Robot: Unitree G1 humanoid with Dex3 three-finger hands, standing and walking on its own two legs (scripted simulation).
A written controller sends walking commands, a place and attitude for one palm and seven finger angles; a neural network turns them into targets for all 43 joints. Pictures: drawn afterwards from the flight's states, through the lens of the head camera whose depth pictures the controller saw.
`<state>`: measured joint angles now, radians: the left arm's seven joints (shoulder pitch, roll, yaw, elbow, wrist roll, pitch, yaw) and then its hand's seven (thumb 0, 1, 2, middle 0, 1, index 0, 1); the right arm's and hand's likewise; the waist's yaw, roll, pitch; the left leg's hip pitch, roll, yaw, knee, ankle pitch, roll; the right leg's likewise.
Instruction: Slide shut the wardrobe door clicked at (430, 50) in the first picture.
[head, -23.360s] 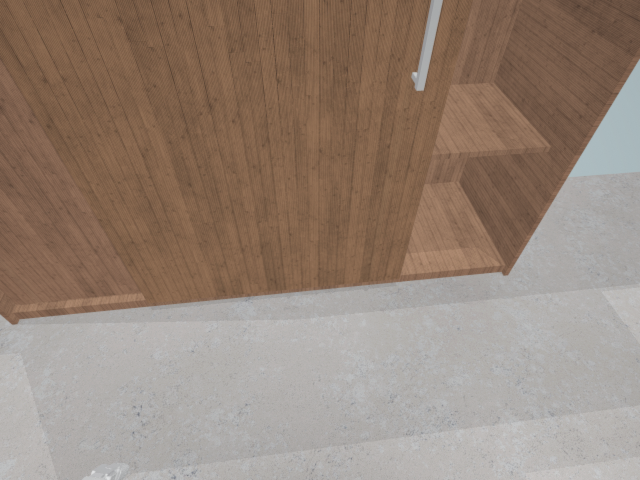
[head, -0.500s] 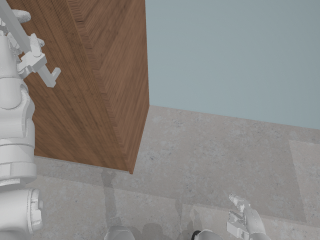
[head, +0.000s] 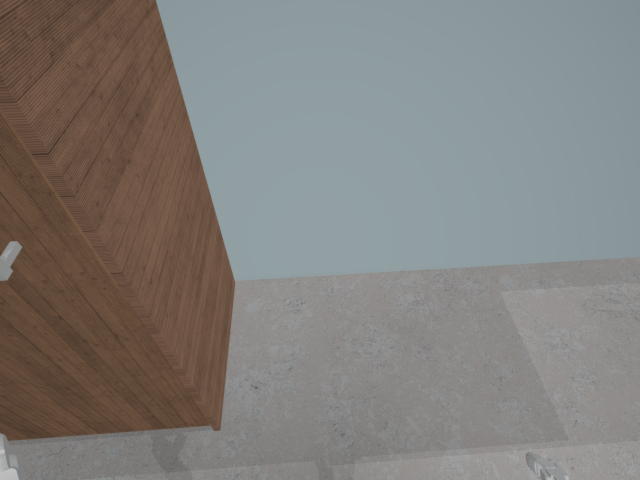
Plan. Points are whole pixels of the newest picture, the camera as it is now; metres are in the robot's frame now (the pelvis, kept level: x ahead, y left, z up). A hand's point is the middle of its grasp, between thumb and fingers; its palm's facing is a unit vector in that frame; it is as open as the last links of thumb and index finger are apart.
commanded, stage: stop walking and hold the door there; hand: left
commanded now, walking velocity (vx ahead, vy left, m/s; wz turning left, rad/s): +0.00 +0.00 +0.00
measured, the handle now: out of the picture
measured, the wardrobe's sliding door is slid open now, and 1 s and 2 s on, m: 0.00 0.02 0.02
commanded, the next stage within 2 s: loosen the grip on the handle in 1.96 s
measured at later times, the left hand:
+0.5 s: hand out of the picture +0.35 +0.41 +0.17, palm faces +0.69 -0.68 -0.24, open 5.1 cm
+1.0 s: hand out of the picture +0.35 +0.43 +0.17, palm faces +0.60 -0.76 -0.27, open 5.2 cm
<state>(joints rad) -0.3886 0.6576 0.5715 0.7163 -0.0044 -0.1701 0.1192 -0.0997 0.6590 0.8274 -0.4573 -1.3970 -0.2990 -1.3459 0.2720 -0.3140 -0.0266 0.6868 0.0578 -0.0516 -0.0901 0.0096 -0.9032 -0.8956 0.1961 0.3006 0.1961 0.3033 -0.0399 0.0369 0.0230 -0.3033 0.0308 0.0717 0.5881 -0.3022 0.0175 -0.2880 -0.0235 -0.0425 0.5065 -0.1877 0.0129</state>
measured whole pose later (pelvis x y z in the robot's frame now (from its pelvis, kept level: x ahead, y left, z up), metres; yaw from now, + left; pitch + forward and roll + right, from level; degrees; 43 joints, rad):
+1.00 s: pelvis -0.03 +0.07 +0.00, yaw +2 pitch +0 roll -1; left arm -0.54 0.56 0.45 0.65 -0.05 -0.14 0.10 -0.12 0.73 0.77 -0.46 -1.41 -0.40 -1.41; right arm 0.15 -0.25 0.04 0.69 0.04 -0.07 -0.04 0.01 -0.90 -0.89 0.20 0.30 0.20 0.30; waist 0.01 0.06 0.12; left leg -0.44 -0.09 0.02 0.75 -0.33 0.03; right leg -0.26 -0.07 -0.12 0.56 -0.29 0.01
